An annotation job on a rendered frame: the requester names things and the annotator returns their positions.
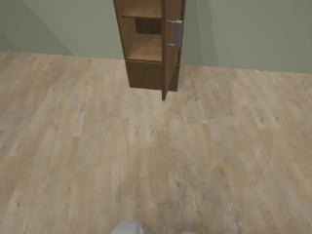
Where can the left robot thigh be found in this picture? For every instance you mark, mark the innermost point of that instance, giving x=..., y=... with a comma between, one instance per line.
x=128, y=227

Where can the cupboard door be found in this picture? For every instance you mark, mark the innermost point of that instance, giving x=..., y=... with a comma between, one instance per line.
x=170, y=10

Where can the handle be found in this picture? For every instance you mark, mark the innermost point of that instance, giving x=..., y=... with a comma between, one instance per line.
x=178, y=28

